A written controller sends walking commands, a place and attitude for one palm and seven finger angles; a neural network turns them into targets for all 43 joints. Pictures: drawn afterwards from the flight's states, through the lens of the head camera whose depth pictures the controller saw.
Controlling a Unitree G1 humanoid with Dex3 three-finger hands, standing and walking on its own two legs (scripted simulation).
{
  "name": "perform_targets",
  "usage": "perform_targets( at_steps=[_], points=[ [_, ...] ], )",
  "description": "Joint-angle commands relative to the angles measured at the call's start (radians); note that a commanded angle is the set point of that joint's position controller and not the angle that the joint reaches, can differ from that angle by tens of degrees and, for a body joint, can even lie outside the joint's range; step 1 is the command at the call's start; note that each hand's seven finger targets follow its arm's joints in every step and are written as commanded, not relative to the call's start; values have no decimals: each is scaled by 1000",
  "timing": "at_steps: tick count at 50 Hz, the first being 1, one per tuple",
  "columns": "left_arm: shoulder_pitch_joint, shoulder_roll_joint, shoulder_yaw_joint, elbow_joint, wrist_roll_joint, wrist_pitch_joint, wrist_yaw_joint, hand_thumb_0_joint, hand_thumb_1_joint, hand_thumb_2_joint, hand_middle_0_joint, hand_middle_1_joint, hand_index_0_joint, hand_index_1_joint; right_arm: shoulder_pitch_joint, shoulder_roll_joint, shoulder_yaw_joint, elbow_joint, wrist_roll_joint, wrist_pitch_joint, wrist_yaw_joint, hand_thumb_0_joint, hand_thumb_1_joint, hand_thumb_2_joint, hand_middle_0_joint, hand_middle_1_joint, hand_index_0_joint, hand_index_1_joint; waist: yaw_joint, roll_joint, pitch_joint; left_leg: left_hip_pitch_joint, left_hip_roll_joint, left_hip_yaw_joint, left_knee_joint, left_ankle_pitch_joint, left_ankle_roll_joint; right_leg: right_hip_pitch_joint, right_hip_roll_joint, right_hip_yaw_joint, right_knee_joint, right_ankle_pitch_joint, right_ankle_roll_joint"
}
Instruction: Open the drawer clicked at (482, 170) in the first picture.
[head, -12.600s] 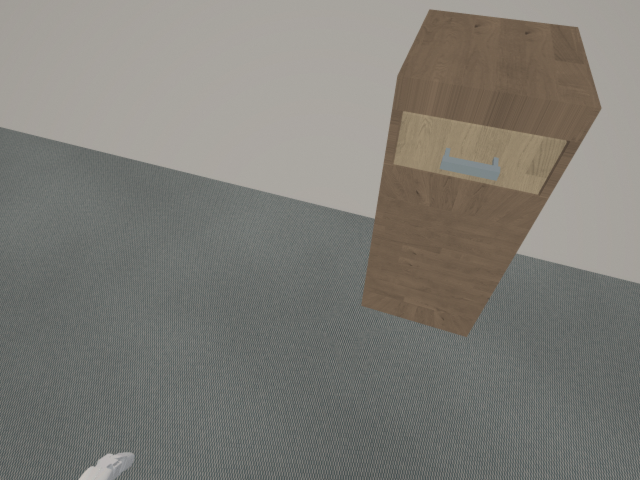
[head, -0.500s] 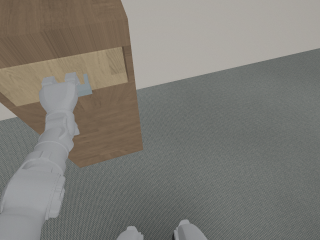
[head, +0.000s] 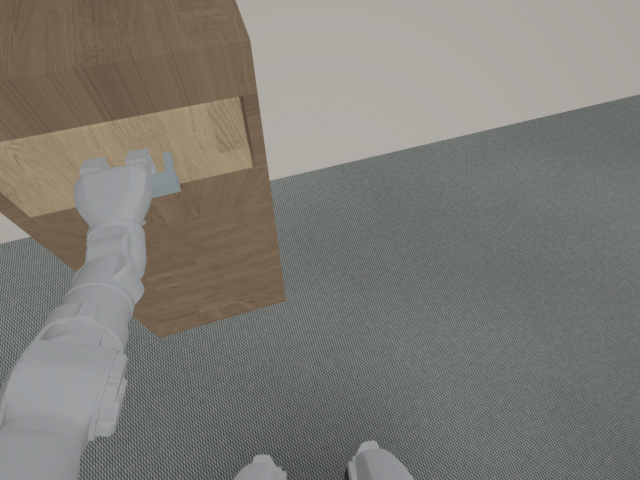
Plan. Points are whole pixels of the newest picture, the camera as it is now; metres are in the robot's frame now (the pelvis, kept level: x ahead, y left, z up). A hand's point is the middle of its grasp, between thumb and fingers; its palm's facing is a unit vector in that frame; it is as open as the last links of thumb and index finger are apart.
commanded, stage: close the thumb around the handle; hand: left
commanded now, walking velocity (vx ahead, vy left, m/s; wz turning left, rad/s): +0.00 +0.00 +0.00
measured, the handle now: (130, 178) +0.52 +0.24 +0.02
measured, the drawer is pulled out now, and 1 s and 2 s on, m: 0.00 0.09 0.21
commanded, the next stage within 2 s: pull the drawer open in 0.04 s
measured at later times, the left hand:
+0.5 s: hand (134, 226) +0.45 +0.23 -0.01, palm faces -0.02 -0.04 -1.00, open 5.4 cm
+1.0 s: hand (140, 272) +0.38 +0.21 -0.01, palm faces +0.00 -0.04 -1.00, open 5.4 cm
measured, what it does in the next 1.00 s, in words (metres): stands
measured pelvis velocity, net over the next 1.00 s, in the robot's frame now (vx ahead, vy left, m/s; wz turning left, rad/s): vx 0.02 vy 0.00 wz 0.01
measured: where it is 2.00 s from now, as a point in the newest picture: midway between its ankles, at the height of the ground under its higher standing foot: outside the picture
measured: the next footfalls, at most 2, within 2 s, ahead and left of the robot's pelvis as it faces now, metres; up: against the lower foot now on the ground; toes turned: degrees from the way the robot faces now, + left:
none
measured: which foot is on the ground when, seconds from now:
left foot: down 0.00-1.00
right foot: down 0.00-1.00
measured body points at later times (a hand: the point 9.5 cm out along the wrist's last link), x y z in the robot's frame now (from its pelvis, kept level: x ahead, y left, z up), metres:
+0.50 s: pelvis +0.01 +0.01 +0.01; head +0.11 +0.00 +0.45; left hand +0.45 +0.23 +0.05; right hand +0.03 -0.26 -0.13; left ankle -0.03 +0.10 -0.68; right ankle +0.00 -0.13 -0.68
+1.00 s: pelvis +0.02 +0.00 +0.02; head +0.09 +0.00 +0.47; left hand +0.38 +0.21 +0.05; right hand +0.14 -0.25 -0.11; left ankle -0.03 +0.10 -0.68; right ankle +0.00 -0.12 -0.68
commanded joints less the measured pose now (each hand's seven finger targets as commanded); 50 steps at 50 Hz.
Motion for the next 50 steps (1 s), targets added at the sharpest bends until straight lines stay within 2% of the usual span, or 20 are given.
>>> perform_targets(
  at_steps=[1, 2, 3, 7, 12, 13, 15, 18, 20, 23, 24, 27, 30, 33, 35, 39, 42, 45, 47, 50],
  points=[
    [-394, 241, 45, -161, 0, 15, 46, 0, 900, 900, -400, -1350, -400, -1350, 152, -158, -60, -43, 5, -16, -5, 0, -900, -900, 200, 300, 200, 300, -18, 21, -436, 265, 17, 40, -75, 511, 6, 276, -5, -55, -63, 423, -30],
    [-380, 246, 49, -153, 1, 21, 45, 0, 900, 900, -400, -1350, -400, -1350, 151, -158, -59, -43, 7, -14, -3, 0, -900, -900, 200, 300, 200, 300, -8, 39, -436, 264, 15, 38, -79, 503, 2, 276, -4, -57, -62, 410, -33],
    [-389, 234, 36, -140, 0, 27, 46, 0, 900, 900, -400, -1350, -400, -1350, 150, -158, -57, -42, 7, -13, -4, 0, -900, -900, 200, 300, 200, 300, -19, 15, -418, 259, 16, 35, -81, 492, 4, 268, -3, -60, -67, 399, -32],
    [-390, 256, 53, -137, -6, 33, 44, 0, 900, 900, -400, -1350, -400, -1350, 150, -161, -56, -43, 7, -11, -6, 0, -900, -900, 200, 300, 200, 300, -14, 23, -431, 264, 15, 39, -85, 500, 5, 284, -5, -56, -69, 413, -31],
    [-319, 167, 8, -178, -19, 27, 33, 0, 900, 900, -400, -1350, -400, -1350, 139, -152, -62, -59, 10, -11, 1, 0, -900, -900, 200, 300, 200, 300, 2, 45, -439, 332, 25, 33, -98, 546, -4, 271, 1, -69, -77, 400, -35],
    [-275, 169, 21, -182, -25, 26, 32, 0, 900, 900, -400, -1350, -400, -1350, 137, -151, -61, -63, 10, -11, 3, 0, -900, -900, 200, 300, 200, 300, 20, 45, -447, 336, 25, 35, -102, 558, -4, 286, 1, -70, -77, 404, -36],
    [-231, 171, 29, -182, -29, 25, 24, 0, 900, 900, -400, -1350, -400, -1350, 129, -152, -61, -67, 12, -8, 2, 0, -900, -900, 200, 300, 200, 300, 25, 19, -443, 325, 24, 36, -105, 565, -3, 311, 1, -67, -80, 423, -37],
    [-179, 115, -3, -225, -26, 20, 26, 0, 900, 900, -400, -1350, -400, -1350, 122, -145, -66, -77, 15, -9, 4, 0, -900, -900, 200, 300, 200, 300, 30, 2, -425, 351, 33, 31, -114, 603, -4, 306, 2, -73, -87, 426, -34],
    [-145, 79, -15, -279, -33, 17, 28, 0, 900, 900, -400, -1350, -400, -1350, 115, -141, -70, -84, 14, -11, 9, 0, -900, -900, 200, 300, 200, 300, 41, 25, -432, 389, 38, 25, -116, 669, -8, 306, 2, -76, -89, 442, -37],
    [-66, 99, 12, -309, -34, 30, 36, 0, 900, 900, -400, -1350, -400, -1350, 104, -141, -71, -88, 16, -4, 10, 0, -900, -900, 200, 300, 200, 300, 55, -13, -413, 381, 38, 35, -123, 684, -5, 344, 1, -71, -97, 477, -35],
    [-47, 62, -19, -318, -32, 36, 36, 0, 900, 900, -400, -1350, -400, -1350, 98, -136, -72, -94, 18, -3, 9, 0, -900, -900, 200, 300, 200, 300, 48, -18, -397, 382, 37, 35, -128, 682, -5, 347, 1, -73, -104, 477, -34],
    [-21, 53, -20, -338, -25, 54, 45, 0, 900, 900, -400, -1350, -400, -1350, 82, -135, -73, -90, 22, 0, 10, 0, -900, -900, 200, 300, 200, 300, 53, -19, -360, 397, 42, 28, -142, 702, -10, 335, 1, -78, -109, 466, -37],
    [24, 42, -20, -400, -29, 76, 51, 0, 900, 900, -400, -1350, -400, -1350, 61, -133, -73, -104, 23, 4, 11, 0, -900, -900, 200, 300, 200, 300, 70, 8, -393, 435, 41, 25, -144, 761, -15, 362, 0, -77, -111, 497, -41],
    [65, -18, -67, -443, -33, 96, 54, 0, 900, 900, -400, -1350, -400, -1350, 39, -123, -72, -113, 26, 4, 11, 0, -900, -900, 200, 300, 200, 300, 64, -3, -360, 462, 47, 21, -152, 784, -19, 354, -1, -82, -120, 491, -38],
    [80, -24, -68, -504, -39, 105, 52, 0, 900, 900, -400, -1350, -400, -1350, 23, -122, -73, -125, 28, 4, 13, 0, -900, -900, 200, 300, 200, 300, 74, 11, -393, 496, 49, 13, -150, 825, -23, 368, -2, -82, -118, 505, -39],
    [147, -48, -85, -531, -42, 128, 53, 0, 900, 900, -400, -1350, -400, -1350, -7, -114, -66, -138, 30, 4, 5, 0, -900, -900, 200, 300, 200, 300, 75, -33, -348, 465, 40, 27, -165, 761, -15, 407, -5, -77, -133, 519, -36],
    [202, -27, -67, -564, -31, 134, 57, 0, 900, 900, -400, -1350, -400, -1350, -29, -110, -62, -149, 32, 5, -4, 0, -900, -900, 200, 300, 200, 300, 88, -38, -343, 462, 35, 30, -170, 757, -14, 431, -7, -72, -133, 532, -39],
    [195, -44, -86, -599, -25, 142, 58, 0, 900, 900, -400, -1350, -400, -1350, -51, -107, -60, -156, 33, 3, -7, 0, -900, -900, 200, 300, 200, 300, 85, -29, -330, 466, 33, 28, -177, 740, -16, 431, -8, -73, -139, 519, -41],
    [221, -47, -89, -619, -20, 147, 62, 0, 900, 900, -400, -1350, -400, -1350, -61, -102, -57, -162, 33, 2, -10, 0, -900, -900, 200, 300, 200, 300, 96, -6, -323, 474, 31, 32, -184, 728, -19, 431, -8, -74, -137, 505, -43],
    [245, -68, -104, -631, -19, 157, 63, 0, 900, 900, -400, -1350, -400, -1350, -80, -100, -55, -169, 32, 2, -10, 0, -900, -900, 200, 300, 200, 300, 96, -21, -315, 477, 28, 30, -185, 712, -19, 433, -6, -75, -144, 491, -46]
  ],
)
